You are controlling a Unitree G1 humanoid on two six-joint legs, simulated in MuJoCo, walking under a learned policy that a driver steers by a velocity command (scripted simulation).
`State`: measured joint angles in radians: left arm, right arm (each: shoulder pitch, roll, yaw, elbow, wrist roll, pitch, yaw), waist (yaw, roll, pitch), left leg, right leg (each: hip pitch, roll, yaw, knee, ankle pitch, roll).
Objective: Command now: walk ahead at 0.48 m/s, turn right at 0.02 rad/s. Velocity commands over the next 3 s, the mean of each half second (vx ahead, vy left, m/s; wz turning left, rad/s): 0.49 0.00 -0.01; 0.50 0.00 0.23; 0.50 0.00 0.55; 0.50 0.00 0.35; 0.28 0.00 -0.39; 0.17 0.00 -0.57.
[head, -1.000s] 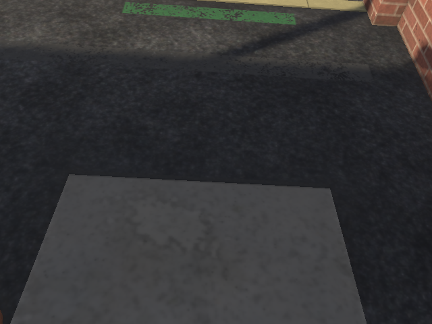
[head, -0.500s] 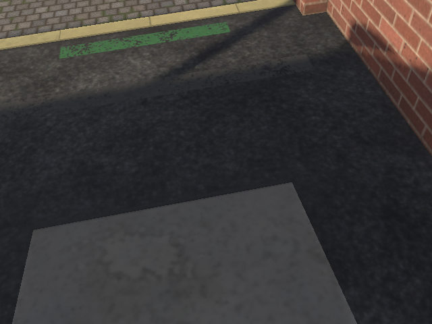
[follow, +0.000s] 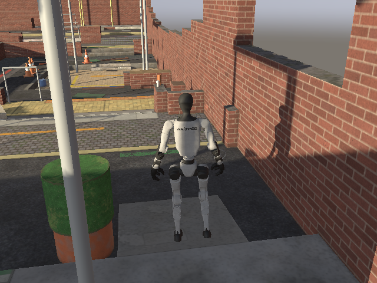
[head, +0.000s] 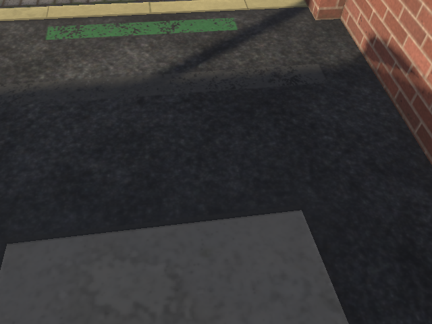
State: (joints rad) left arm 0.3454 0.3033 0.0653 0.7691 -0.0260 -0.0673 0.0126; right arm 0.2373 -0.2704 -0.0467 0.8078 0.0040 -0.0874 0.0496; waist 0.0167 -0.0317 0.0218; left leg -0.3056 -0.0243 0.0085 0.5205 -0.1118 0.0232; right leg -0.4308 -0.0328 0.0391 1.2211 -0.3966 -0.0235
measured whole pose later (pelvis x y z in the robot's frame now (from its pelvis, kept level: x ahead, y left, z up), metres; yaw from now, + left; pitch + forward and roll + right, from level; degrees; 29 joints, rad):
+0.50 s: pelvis +0.31 -0.03 -0.06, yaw +0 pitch +2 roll +0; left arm 0.17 0.26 0.04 0.72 0.00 -0.10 -0.04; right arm 0.37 -0.28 -0.03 0.89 0.03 -0.08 0.01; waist -0.04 0.00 0.02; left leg -0.35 -0.03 -0.07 1.34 -0.48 0.02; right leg -0.41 0.07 -0.03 0.57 -0.06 -0.12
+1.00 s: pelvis +0.59 +0.04 -0.10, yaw +9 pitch +3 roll -1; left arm 0.35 0.28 0.04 0.85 -0.01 -0.10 -0.01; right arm 0.14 -0.28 -0.05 0.70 0.02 -0.08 0.04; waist 0.05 0.00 0.00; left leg -0.45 -0.09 -0.04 0.60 -0.08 0.09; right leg -0.34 0.02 0.02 1.29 -0.53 0.00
